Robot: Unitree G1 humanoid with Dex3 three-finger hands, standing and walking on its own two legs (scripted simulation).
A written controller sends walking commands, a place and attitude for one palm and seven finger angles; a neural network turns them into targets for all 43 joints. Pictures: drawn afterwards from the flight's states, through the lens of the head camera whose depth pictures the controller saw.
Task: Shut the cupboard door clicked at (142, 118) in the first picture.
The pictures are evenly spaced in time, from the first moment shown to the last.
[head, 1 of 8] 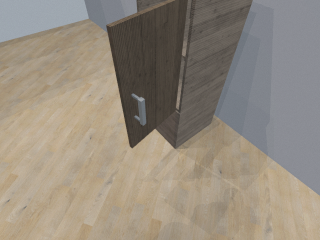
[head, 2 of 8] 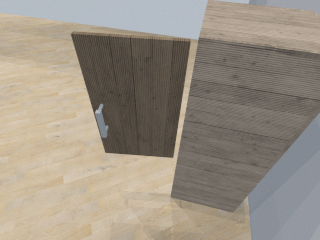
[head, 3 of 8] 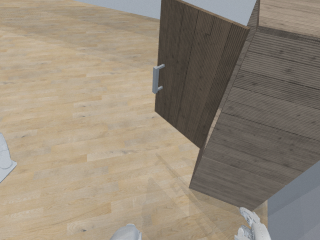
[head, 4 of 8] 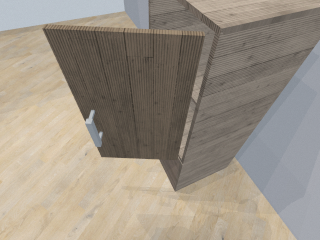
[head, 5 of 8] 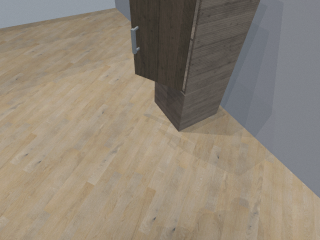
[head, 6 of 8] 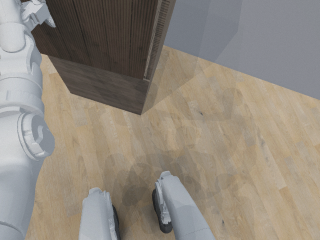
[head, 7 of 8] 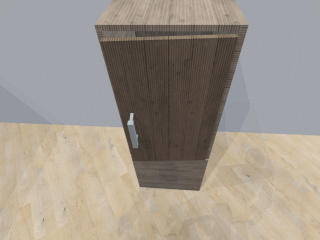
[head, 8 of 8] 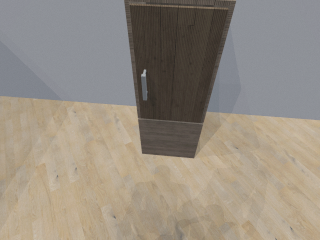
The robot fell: no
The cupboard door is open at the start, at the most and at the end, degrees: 100 100 0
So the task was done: yes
